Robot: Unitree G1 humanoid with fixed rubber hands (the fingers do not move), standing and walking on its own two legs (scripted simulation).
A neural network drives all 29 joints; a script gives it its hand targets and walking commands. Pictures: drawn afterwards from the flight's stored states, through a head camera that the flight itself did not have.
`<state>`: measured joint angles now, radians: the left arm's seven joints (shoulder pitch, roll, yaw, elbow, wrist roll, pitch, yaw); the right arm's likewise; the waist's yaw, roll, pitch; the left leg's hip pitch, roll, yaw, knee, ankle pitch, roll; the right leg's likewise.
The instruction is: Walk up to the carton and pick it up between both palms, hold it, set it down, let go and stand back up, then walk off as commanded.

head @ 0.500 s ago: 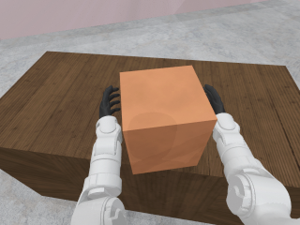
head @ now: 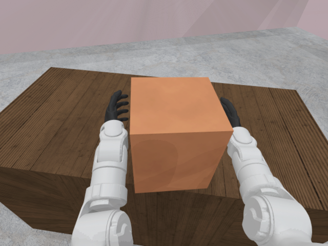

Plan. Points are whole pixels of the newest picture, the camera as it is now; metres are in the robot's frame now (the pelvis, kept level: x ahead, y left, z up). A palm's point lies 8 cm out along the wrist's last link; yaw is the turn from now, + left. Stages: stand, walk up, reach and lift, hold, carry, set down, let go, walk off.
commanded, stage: reach and lift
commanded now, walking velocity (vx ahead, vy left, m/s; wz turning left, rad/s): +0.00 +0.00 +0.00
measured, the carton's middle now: (171, 135) +0.40 +0.04 +0.07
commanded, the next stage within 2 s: none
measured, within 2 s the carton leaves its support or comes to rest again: neither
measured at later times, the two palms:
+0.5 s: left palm (108, 108) +0.38 +0.19 +0.18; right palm (234, 120) +0.39 -0.11 +0.15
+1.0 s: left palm (107, 98) +0.37 +0.18 +0.21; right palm (240, 119) +0.37 -0.12 +0.17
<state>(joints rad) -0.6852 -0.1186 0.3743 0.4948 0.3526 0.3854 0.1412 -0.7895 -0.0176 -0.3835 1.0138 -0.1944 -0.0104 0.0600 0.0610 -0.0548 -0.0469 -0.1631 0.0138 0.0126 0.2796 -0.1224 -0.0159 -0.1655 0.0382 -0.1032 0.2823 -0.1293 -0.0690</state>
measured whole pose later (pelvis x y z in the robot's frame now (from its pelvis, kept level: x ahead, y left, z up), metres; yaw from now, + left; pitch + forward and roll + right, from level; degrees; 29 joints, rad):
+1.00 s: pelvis +0.00 +0.03 +0.00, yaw +0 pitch -8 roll +0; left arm -0.71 -0.03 0.29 0.23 0.39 0.66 0.01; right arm -0.71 -0.01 -0.13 0.65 0.06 0.19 -0.08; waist -0.07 -0.05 0.06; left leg 0.00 -0.01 0.02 0.29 -0.15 0.02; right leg 0.02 0.01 -0.09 0.25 -0.13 -0.03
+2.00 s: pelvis -0.01 +0.04 +0.00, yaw +0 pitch -11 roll -1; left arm -0.78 0.01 0.32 0.20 0.41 0.77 -0.07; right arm -0.74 -0.01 -0.10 0.59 0.14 0.30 -0.15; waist -0.10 -0.05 0.08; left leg 0.05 -0.01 0.03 0.32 -0.17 0.03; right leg 0.08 0.01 -0.09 0.25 -0.13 -0.02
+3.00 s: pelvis -0.01 +0.02 +0.00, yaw +0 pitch -11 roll +0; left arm -0.81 0.04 0.36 0.17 0.41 0.87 -0.12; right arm -0.84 -0.04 -0.06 0.56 0.21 0.45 -0.19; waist -0.09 -0.03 0.01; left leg 0.04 0.00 0.02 0.31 -0.16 0.01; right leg 0.06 0.03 -0.09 0.26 -0.13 -0.04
